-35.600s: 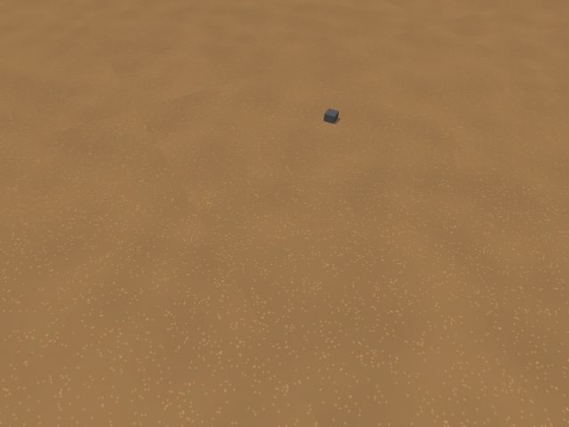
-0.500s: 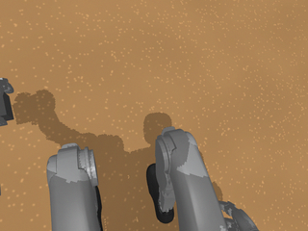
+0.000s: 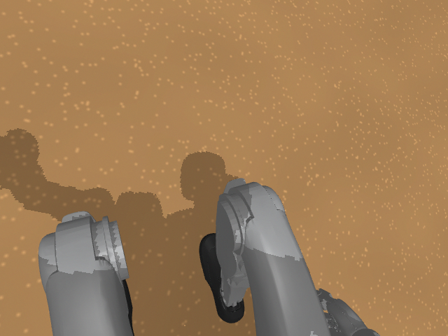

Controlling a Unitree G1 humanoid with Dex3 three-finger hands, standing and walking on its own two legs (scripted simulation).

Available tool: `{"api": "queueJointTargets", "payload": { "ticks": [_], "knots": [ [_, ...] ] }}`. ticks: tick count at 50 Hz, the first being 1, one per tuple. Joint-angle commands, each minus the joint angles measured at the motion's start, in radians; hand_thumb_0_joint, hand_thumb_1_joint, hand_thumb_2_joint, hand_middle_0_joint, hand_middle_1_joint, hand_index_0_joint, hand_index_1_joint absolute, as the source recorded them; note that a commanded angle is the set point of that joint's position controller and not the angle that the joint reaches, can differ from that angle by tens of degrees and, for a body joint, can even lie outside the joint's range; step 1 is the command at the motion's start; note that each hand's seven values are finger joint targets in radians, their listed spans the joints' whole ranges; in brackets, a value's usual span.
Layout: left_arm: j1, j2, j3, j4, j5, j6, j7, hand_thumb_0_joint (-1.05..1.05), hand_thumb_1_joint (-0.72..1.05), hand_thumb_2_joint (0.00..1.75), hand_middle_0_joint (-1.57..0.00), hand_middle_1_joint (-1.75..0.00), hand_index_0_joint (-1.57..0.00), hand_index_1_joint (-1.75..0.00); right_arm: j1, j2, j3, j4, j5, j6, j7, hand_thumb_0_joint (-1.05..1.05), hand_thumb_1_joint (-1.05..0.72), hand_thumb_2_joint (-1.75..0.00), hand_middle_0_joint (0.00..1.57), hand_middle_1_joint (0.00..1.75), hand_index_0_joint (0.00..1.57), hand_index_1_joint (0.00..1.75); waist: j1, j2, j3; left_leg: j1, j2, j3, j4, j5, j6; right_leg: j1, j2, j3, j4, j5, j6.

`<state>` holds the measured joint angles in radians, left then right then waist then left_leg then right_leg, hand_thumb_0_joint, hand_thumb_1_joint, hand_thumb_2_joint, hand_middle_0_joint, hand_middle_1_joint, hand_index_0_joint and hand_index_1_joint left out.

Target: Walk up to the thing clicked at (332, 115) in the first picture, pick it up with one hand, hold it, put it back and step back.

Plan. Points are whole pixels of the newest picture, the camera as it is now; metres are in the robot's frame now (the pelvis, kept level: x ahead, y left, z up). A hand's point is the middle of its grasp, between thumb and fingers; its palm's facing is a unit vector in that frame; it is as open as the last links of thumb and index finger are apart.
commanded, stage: rest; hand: left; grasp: from above
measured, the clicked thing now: out of the picture +0.42 +0.35 -0.23
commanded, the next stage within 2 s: open in 0.96 s
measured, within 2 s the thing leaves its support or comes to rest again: rests again in 0.66 s
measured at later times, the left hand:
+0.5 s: hand out of the picture +0.42 +0.34 -0.24, palm faces -0.44 -0.16 -0.88, open 9.4 cm
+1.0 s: hand out of the picture +0.42 +0.33 -0.25, palm faces -0.44 -0.15 -0.89, open 9.4 cm
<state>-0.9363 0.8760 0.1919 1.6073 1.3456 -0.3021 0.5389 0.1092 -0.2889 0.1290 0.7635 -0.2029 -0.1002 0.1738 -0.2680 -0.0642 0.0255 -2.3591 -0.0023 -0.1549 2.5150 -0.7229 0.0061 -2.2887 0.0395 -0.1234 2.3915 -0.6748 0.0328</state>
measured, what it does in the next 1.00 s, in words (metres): stands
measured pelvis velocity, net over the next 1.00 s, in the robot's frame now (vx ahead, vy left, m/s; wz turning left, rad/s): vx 0.00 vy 0.00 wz -0.06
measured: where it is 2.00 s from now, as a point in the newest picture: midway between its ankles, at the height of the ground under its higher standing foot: (175, 312)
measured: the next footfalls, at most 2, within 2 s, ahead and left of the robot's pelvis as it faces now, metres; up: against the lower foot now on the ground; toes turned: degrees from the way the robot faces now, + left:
none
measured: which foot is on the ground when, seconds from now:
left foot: down 0.00-1.00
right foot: down 0.00-1.00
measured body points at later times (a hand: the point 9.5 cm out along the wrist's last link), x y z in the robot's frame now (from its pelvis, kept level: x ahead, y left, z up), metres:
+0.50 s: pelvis +0.00 +0.00 -0.01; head +0.26 +0.12 +0.34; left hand +0.44 +0.35 -0.19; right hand +0.06 -0.27 -0.08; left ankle +0.06 +0.12 -0.27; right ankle +0.10 -0.12 -0.27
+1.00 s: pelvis +0.00 +0.00 -0.01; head +0.26 +0.12 +0.33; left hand +0.44 +0.34 -0.20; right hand +0.05 -0.26 -0.08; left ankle +0.06 +0.12 -0.27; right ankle +0.10 -0.12 -0.27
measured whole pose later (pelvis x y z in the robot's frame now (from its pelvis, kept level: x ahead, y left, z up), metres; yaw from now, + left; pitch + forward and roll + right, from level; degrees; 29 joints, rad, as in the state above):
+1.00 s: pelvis +0.00 +0.00 -0.01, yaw -4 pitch +27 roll -13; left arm -0.97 1.03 0.21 1.75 1.33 -0.30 0.64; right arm 0.07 -0.34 0.26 0.71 -0.28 -0.21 0.25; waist -0.34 -0.13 0.14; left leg -2.35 0.00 -0.22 2.59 -0.74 0.01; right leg -2.26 0.06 -0.18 2.41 -0.66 0.05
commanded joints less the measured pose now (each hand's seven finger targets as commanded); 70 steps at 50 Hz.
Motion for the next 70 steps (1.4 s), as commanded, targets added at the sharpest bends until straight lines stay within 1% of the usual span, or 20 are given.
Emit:
{"api": "queueJointTargets", "payload": {
  "ticks": [1, 4, 5, 8, 10, 11, 14, 27, 30, 33, 39, 42, 47, 48, 49, 53, 61, 65, 67, 70],
  "knots": [
    [-0.272, 0.329, 0.052, -0.115, -0.021, 0.004, 0.056, 0.00, 0.56, 0.64, -0.96, -0.47, -0.97, -0.47, 0.190, -0.297, -0.078, -0.014, -0.006, -0.019, -0.009, 0.00, -0.89, -0.89, 0.20, 0.30, 0.20, 0.30, -0.012, 0.376, -0.658, 0.515, -0.002, 0.074, -0.242, 0.261, 0.020, 0.328, 0.036, -0.087, -0.191, 0.262, -0.055],
    [-0.254, 0.296, 0.020, -0.058, -0.021, 0.005, 0.057, 0.00, 0.57, 0.61, -0.96, -0.50, -0.98, -0.48, 0.187, -0.289, -0.065, -0.010, -0.015, -0.028, 0.001, 0.00, -0.89, -0.89, 0.20, 0.30, 0.20, 0.30, -0.024, 0.372, -0.649, 0.504, 0.000, 0.072, -0.227, 0.271, 0.017, 0.348, 0.041, -0.087, -0.182, 0.280, -0.057],
    [-0.242, 0.344, 0.065, -0.075, -0.023, 0.005, 0.061, 0.00, 0.57, 0.62, -0.96, -0.49, -0.97, -0.48, 0.202, -0.299, -0.070, 0.001, -0.021, -0.027, 0.002, 0.00, -0.89, -0.89, 0.20, 0.30, 0.20, 0.30, -0.022, 0.381, -0.669, 0.508, 0.002, 0.071, -0.228, 0.284, 0.019, 0.381, 0.043, -0.087, -0.190, 0.295, -0.053],
    [-0.234, 0.353, 0.061, -0.060, -0.027, 0.004, 0.054, 0.00, 0.57, 0.64, -0.96, -0.50, -0.98, -0.48, 0.191, -0.304, -0.060, -0.008, -0.026, -0.031, 0.006, 0.00, -0.89, -0.89, 0.20, 0.30, 0.20, 0.30, -0.015, 0.401, -0.649, 0.496, 0.004, 0.068, -0.233, 0.249, 0.016, 0.368, 0.043, -0.090, -0.189, 0.258, -0.058],
    [-0.270, 0.293, -0.002, -0.050, -0.030, 0.003, 0.051, 0.00, 0.59, 0.60, -0.96, -0.50, -0.99, -0.48, 0.179, -0.297, -0.043, -0.014, -0.033, -0.038, 0.012, 0.00, -0.89, -0.89, 0.20, 0.30, 0.20, 0.30, -0.042, 0.406, -0.610, 0.498, 0.004, 0.061, -0.226, 0.230, 0.012, 0.333, 0.043, -0.102, -0.180, 0.238, -0.062],
    [-0.272, 0.360, 0.036, -0.075, -0.029, -0.002, 0.055, 0.00, 0.58, 0.61, -0.96, -0.50, -0.98, -0.48, 0.174, -0.313, -0.047, -0.018, -0.035, -0.041, 0.013, 0.00, -0.89, -0.89, 0.20, 0.30, 0.20, 0.30, -0.037, 0.413, -0.626, 0.501, 0.008, 0.057, -0.224, 0.227, 0.015, 0.353, 0.046, -0.103, -0.184, 0.242, -0.059],
    [-0.220, 0.419, 0.103, -0.076, -0.027, -0.010, 0.072, 0.00, 0.61, 0.68, -1.01, -0.50, -1.01, -0.50, 0.183, -0.320, -0.035, -0.018, -0.037, -0.032, 0.007, 0.00, -0.89, -0.89, 0.20, 0.30, 0.20, 0.30, -0.019, 0.407, -0.638, 0.491, 0.007, 0.052, -0.224, 0.258, 0.011, 0.377, 0.044, -0.113, -0.176, 0.260, -0.060],
    [-0.278, 0.365, 0.015, -0.024, -0.004, -0.014, 0.109, 0.00, 0.66, 0.70, -1.03, -0.55, -1.04, -0.54, 0.149, -0.342, -0.017, -0.019, -0.065, -0.070, 0.034, 0.00, -0.89, -0.89, 0.20, 0.30, 0.20, 0.30, -0.082, 0.451, -0.537, 0.505, 0.018, 0.029, -0.217, 0.206, 0.003, 0.301, 0.051, -0.136, -0.152, 0.233, -0.054],
    [-0.246, 0.379, 0.033, -0.019, -0.009, -0.008, 0.121, 0.00, 0.68, 0.70, -1.03, -0.55, -1.04, -0.54, 0.150, -0.352, -0.013, -0.022, -0.067, -0.076, 0.040, 0.00, -0.89, -0.89, 0.20, 0.30, 0.20, 0.30, -0.067, 0.478, -0.548, 0.537, 0.019, 0.018, -0.234, 0.240, -0.003, 0.304, 0.049, -0.146, -0.143, 0.254, -0.049],
    [-0.273, 0.357, -0.003, -0.009, 0.000, 0.000, 0.118, 0.00, 0.65, 0.69, -1.00, -0.56, -1.02, -0.54, 0.137, -0.352, -0.002, -0.031, -0.073, -0.089, 0.053, 0.00, -0.89, -0.89, 0.20, 0.30, 0.20, 0.30, -0.094, 0.473, -0.552, 0.561, 0.026, 0.011, -0.213, 0.272, -0.006, 0.312, 0.053, -0.147, -0.133, 0.291, -0.048],
    [-0.227, 0.430, 0.060, 0.007, -0.019, 0.009, 0.141, 0.00, 0.65, 0.68, -1.00, -0.56, -1.02, -0.54, 0.139, -0.369, 0.011, -0.038, -0.067, -0.101, 0.058, 0.00, -0.89, -0.89, 0.20, 0.30, 0.20, 0.30, -0.067, 0.473, -0.539, 0.521, 0.023, 0.011, -0.234, 0.257, -0.003, 0.337, 0.054, -0.147, -0.144, 0.273, -0.051],
    [-0.245, 0.401, 0.015, 0.043, -0.010, 0.015, 0.135, 0.00, 0.64, 0.69, -0.99, -0.55, -1.01, -0.54, 0.127, -0.362, 0.019, -0.047, -0.072, -0.106, 0.065, 0.00, -0.89, -0.90, 0.20, 0.30, 0.20, 0.30, -0.092, 0.462, -0.523, 0.504, 0.027, 0.011, -0.215, 0.236, -0.002, 0.337, 0.055, -0.144, -0.138, 0.267, -0.052],
    [-0.239, 0.436, 0.044, 0.028, -0.034, 0.010, 0.145, 0.00, 0.62, 0.66, -0.98, -0.55, -1.00, -0.53, 0.134, -0.374, 0.027, -0.051, -0.071, -0.112, 0.061, 0.00, -0.89, -0.90, 0.20, 0.30, 0.20, 0.30, -0.083, 0.430, -0.531, 0.483, 0.027, 0.017, -0.208, 0.227, 0.008, 0.383, 0.061, -0.142, -0.172, 0.264, -0.051],
    [-0.257, 0.416, 0.009, 0.033, -0.028, 0.008, 0.139, 0.00, 0.62, 0.66, -0.98, -0.54, -1.00, -0.53, 0.123, -0.375, 0.033, -0.064, -0.071, -0.114, 0.061, 0.00, -0.89, -0.90, 0.20, 0.30, 0.20, 0.30, -0.095, 0.427, -0.521, 0.464, 0.027, 0.018, -0.197, 0.214, 0.010, 0.369, 0.062, -0.142, -0.169, 0.254, -0.051],
    [-0.256, 0.444, 0.033, 0.051, -0.037, 0.005, 0.141, 0.00, 0.63, 0.67, -0.99, -0.54, -1.01, -0.52, 0.134, -0.361, 0.049, -0.049, -0.071, -0.114, 0.063, 0.00, -0.89, -0.90, 0.20, 0.30, 0.20, 0.30, -0.097, 0.407, -0.518, 0.449, 0.028, 0.015, -0.193, 0.210, 0.012, 0.386, 0.060, -0.143, -0.175, 0.257, -0.048],
    [-0.255, 0.410, -0.007, 0.057, -0.039, -0.003, 0.132, 0.00, 0.60, 0.62, -0.96, -0.53, -0.98, -0.51, 0.121, -0.375, 0.043, -0.061, -0.070, -0.117, 0.056, 0.00, -0.89, -0.90, 0.20, 0.30, 0.20, 0.30, -0.097, 0.404, -0.515, 0.455, 0.030, 0.012, -0.197, 0.199, 0.013, 0.391, 0.067, -0.139, -0.185, 0.244, -0.051],
    [-0.247, 0.438, 0.014, 0.047, -0.041, -0.006, 0.145, 0.00, 0.01, 0.68, -0.53, -0.57, -0.53, -0.58, 0.122, -0.383, 0.055, -0.058, -0.067, -0.116, 0.058, 0.00, -0.88, -0.89, 0.20, 0.30, 0.20, 0.30, -0.094, 0.442, -0.497, 0.494, 0.033, -0.015, -0.233, 0.220, -0.002, 0.369, 0.063, -0.163, -0.167, 0.257, -0.052],
    [-0.271, 0.419, -0.022, 0.025, -0.025, -0.003, 0.144, 0.00, -0.14, 0.72, -0.43, -0.62, -0.42, -0.63, 0.116, -0.388, 0.053, -0.066, -0.074, -0.125, 0.063, 0.00, -0.88, -0.90, 0.20, 0.30, 0.20, 0.30, -0.111, 0.476, -0.499, 0.515, 0.034, -0.004, -0.216, 0.238, -0.004, 0.369, 0.065, -0.154, -0.160, 0.278, -0.052],
    [-0.252, 0.442, 0.008, 0.043, -0.035, -0.002, 0.154, 0.00, -0.19, 0.76, -0.39, -0.64, -0.38, -0.66, 0.110, -0.381, 0.061, -0.056, -0.071, -0.125, 0.063, 0.00, -0.88, -0.90, 0.20, 0.30, 0.20, 0.30, -0.095, 0.470, -0.499, 0.515, 0.035, -0.019, -0.232, 0.236, -0.009, 0.356, 0.061, -0.164, -0.152, 0.272, -0.053],
    [-0.265, 0.410, -0.029, 0.042, -0.024, 0.005, 0.145, 0.00, -0.25, 0.80, -0.33, -0.71, -0.32, -0.72, 0.108, -0.388, 0.053, -0.064, -0.075, -0.133, 0.069, 0.00, -0.89, -0.90, 0.20, 0.30, 0.20, 0.30, -0.113, 0.462, -0.483, 0.502, 0.036, -0.008, -0.217, 0.211, -0.004, 0.358, 0.065, -0.158, -0.164, 0.261, -0.051]
  ]
}}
